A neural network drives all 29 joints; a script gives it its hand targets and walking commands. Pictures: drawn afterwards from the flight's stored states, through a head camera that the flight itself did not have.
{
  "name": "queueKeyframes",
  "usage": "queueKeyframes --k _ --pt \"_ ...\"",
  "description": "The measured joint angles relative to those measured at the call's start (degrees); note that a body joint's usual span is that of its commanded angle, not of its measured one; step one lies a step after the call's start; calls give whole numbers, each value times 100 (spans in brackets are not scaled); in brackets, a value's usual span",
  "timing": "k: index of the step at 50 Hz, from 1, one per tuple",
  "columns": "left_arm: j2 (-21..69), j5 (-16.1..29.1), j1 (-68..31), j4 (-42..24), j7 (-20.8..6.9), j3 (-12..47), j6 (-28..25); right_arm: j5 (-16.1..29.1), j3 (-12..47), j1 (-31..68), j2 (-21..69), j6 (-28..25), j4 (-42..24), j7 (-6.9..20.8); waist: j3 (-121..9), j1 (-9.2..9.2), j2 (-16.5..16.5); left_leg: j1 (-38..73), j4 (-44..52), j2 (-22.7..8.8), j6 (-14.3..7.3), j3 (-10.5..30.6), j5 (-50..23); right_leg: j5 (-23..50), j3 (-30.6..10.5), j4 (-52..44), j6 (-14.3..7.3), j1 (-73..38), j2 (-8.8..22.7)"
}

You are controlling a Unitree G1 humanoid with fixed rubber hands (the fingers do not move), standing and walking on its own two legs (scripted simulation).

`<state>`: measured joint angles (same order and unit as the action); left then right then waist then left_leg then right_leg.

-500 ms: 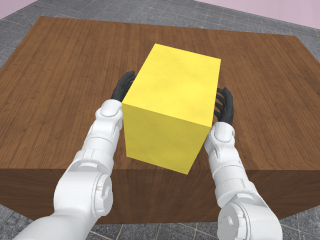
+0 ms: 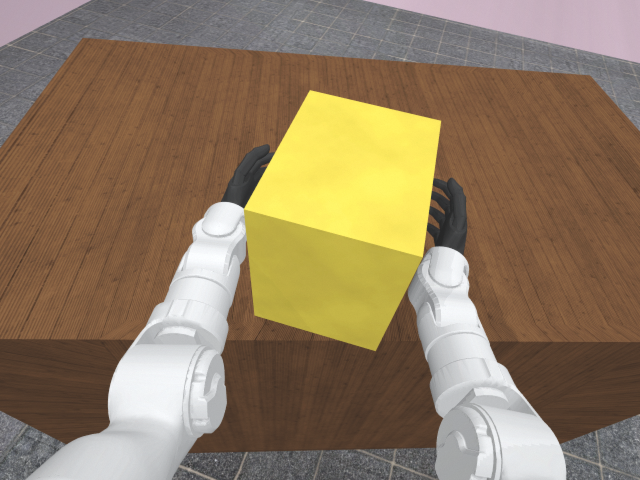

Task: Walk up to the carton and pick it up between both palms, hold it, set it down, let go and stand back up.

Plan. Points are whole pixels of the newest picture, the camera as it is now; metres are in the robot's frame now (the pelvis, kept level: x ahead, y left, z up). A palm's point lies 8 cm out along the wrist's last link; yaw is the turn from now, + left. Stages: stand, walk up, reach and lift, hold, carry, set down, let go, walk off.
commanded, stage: reach and lift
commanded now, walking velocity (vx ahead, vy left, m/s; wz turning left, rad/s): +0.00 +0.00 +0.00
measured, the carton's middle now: (343, 222) +0.42 -0.01 +0.08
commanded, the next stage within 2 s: none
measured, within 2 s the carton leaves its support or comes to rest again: leaves its support in 0.08 s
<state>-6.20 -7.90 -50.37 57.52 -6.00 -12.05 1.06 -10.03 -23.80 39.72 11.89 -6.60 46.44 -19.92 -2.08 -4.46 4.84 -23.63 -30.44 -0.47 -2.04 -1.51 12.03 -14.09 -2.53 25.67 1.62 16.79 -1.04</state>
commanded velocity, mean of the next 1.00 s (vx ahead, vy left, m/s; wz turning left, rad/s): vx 0.00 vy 0.00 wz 0.00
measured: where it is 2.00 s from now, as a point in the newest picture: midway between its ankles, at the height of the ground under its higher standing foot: outside the picture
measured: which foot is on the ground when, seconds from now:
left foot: down 0.00-1.00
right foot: down 0.00-1.00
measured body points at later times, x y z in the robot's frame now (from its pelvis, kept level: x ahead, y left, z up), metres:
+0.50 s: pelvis -0.02 +0.00 +0.00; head -0.01 +0.04 +0.45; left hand +0.43 +0.10 +0.14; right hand +0.37 -0.16 +0.12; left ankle +0.03 +0.09 -0.74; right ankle -0.01 -0.15 -0.74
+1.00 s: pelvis -0.02 +0.00 +0.00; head -0.04 +0.05 +0.45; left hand +0.42 +0.11 +0.17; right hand +0.38 -0.16 +0.15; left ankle +0.03 +0.09 -0.74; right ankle -0.01 -0.15 -0.74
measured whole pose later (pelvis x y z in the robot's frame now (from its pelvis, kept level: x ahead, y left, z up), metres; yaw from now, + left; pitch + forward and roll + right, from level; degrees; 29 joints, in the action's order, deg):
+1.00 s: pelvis -0.02 +0.00 +0.00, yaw +0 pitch +4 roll -2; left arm -2.5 -6.5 -51.0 49.4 5.1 -6.8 13.8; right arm 12.3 -7.9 41.7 -0.7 2.2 47.9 -17.7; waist -8.0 -4.5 3.2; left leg -23.6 -30.2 -0.5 -2.0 -1.5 10.3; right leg -12.5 -2.5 25.7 1.7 16.9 -1.0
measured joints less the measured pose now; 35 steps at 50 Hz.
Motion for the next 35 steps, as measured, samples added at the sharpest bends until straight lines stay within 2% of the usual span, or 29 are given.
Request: queueKeyframes --k 18,28,35 --pt "253 0 -9 73 254 -1 -880 30 0 18 -336 -1331 704 91 -260 0 -178 0 1 0 0 0 -70 64 1 0 0 -1 0" --pt "326 0 -34 339 435 -1 -890 291 -1 24 -439 -1330 945 253 -260 0 -171 0 24 0 0 0 -148 131 2 -1 3 9 0" --pt "364 0 -35 342 597 7 -493 683 163 40 -531 -896 949 363 -322 0 -163 0 27 0 0 0 -160 141 2 -1 4 10 0"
